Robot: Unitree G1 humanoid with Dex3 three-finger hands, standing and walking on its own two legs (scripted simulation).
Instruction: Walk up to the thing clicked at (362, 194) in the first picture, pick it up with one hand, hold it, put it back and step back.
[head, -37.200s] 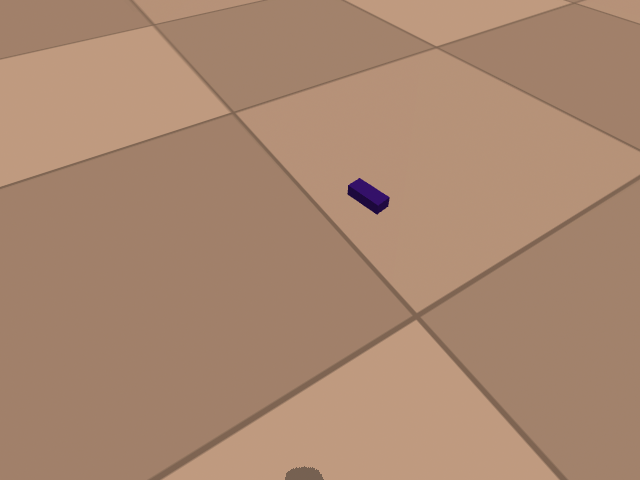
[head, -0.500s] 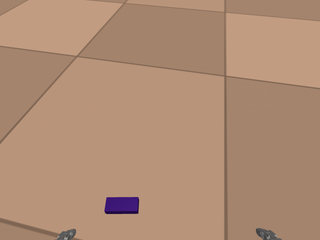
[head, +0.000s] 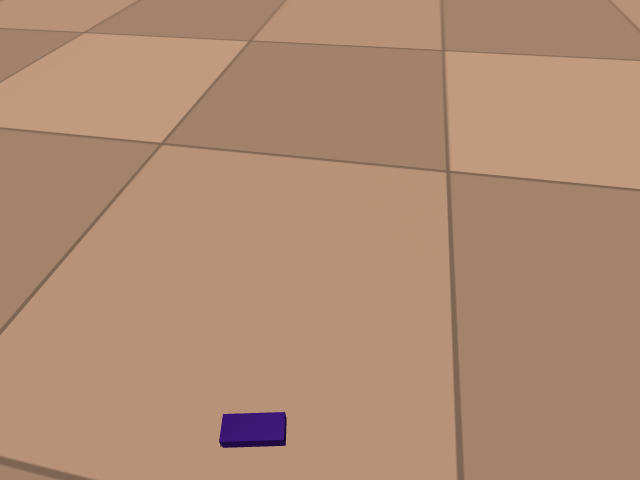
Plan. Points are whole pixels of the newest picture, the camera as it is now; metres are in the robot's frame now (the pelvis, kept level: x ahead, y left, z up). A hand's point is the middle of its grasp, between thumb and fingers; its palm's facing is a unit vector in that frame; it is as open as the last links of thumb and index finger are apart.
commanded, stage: stand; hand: left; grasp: from above
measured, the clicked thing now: (254, 429) +0.42 +0.24 -0.75
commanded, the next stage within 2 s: step back in 1.72 s
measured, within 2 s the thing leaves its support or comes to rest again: neither
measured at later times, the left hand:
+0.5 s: hand out of the picture +0.06 +0.22 -0.16, palm faces +0.00 -0.95 -0.32, open 7.4 cm
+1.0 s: hand out of the picture +0.11 +0.22 -0.15, palm faces -0.02 -0.94 -0.33, open 7.4 cm
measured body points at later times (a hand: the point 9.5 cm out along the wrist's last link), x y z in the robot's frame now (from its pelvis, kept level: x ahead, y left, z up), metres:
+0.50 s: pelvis +0.00 -0.02 +0.00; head +0.01 -0.02 +0.45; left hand +0.06 +0.27 -0.14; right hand +0.06 -0.30 -0.14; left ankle +0.02 +0.11 -0.74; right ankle +0.02 -0.14 -0.74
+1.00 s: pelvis +0.02 -0.02 +0.00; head +0.03 -0.03 +0.45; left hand +0.11 +0.27 -0.13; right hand +0.08 -0.31 -0.14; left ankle +0.02 +0.11 -0.74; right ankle +0.02 -0.14 -0.74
